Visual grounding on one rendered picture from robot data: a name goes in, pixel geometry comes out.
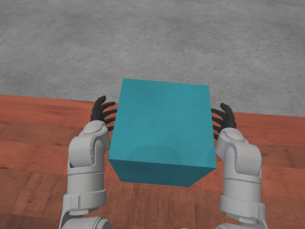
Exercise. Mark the robot right forearm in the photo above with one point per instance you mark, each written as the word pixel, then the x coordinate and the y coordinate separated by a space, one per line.
pixel 242 173

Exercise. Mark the right robot hand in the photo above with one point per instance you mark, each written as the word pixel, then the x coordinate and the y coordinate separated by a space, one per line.
pixel 228 119

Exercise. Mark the robot left forearm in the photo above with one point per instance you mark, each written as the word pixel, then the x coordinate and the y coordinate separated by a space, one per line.
pixel 86 167

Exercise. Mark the carton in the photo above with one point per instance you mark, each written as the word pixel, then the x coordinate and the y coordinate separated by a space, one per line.
pixel 163 133

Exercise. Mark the left robot upper arm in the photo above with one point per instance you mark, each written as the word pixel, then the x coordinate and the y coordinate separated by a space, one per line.
pixel 88 223

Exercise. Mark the left robot hand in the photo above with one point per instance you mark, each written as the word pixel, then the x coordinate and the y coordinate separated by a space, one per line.
pixel 97 111

